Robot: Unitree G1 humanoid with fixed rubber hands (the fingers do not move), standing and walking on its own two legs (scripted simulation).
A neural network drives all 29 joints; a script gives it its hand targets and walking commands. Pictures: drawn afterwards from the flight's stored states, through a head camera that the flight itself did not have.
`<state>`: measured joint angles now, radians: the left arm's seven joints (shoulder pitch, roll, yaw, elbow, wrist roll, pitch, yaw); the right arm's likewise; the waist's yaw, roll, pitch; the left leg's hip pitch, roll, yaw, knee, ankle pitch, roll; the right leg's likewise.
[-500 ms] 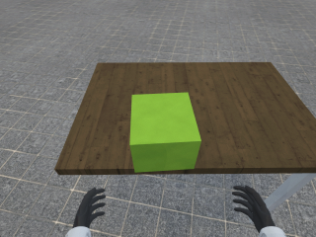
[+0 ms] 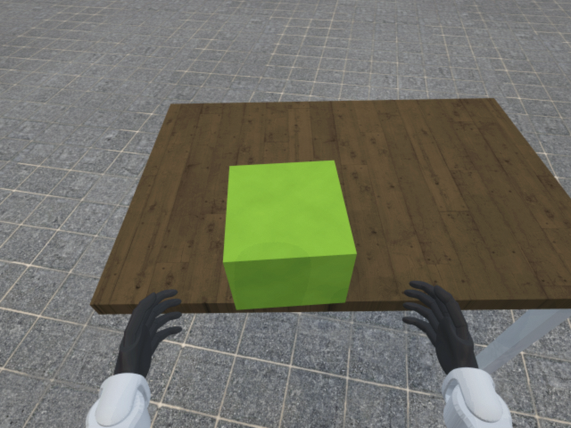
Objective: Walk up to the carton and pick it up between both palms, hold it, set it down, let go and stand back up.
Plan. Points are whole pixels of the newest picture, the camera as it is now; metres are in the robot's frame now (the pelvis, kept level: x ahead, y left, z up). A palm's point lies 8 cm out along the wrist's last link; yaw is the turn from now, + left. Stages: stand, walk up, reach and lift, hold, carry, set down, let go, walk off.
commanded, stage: reach and lift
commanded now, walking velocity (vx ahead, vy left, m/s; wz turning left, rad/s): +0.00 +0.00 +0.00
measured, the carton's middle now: (286, 233) +0.42 +0.06 +0.01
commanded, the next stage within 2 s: none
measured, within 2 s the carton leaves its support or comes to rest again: neither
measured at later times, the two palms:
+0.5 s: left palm (144, 286) +0.27 +0.23 +0.07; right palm (451, 286) +0.29 -0.17 +0.07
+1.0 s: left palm (157, 214) +0.35 +0.23 +0.12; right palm (439, 205) +0.38 -0.16 +0.12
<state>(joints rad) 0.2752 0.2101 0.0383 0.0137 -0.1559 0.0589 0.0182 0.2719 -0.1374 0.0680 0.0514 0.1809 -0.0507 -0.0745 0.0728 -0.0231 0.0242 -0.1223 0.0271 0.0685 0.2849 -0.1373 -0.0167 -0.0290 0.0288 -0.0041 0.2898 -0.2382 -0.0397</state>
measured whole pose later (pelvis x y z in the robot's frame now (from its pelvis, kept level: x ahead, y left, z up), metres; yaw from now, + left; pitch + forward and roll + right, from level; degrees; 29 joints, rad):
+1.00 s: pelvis -0.01 +0.00 +0.00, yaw -1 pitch +4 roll +0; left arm -0.51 0.22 0.21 0.31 -0.11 0.46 0.03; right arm -0.60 -0.25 0.08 0.51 0.35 0.23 -0.15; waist 0.04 -0.03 -0.04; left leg -0.26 0.04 0.06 0.33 -0.13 -0.02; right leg -0.18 0.05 0.01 0.33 -0.22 -0.04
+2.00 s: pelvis -0.02 +0.00 -0.02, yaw +0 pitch +19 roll -1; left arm -0.84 0.19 0.10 1.26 -0.12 -0.27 0.06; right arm -0.87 -0.15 -0.02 1.22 0.22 -0.18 -0.09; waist 0.05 -0.02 -0.23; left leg -0.65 0.05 0.01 0.48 -0.16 -0.02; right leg -0.54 0.06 -0.03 0.44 -0.23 -0.04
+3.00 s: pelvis -0.01 +0.01 +0.00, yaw -2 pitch +8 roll +0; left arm -0.73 -0.08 0.58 0.92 0.44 -0.14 0.05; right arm -0.76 0.16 -0.66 1.00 -0.49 -0.25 -0.05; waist 0.07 -0.05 -0.04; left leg -0.34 0.04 0.07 0.33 -0.13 -0.01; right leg -0.25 0.04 0.00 0.31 -0.20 -0.03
